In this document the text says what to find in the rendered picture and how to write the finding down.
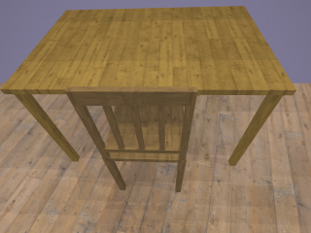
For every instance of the table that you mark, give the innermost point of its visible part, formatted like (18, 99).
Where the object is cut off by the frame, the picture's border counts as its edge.
(219, 50)

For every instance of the chair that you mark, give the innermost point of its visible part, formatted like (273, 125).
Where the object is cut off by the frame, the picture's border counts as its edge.
(148, 124)

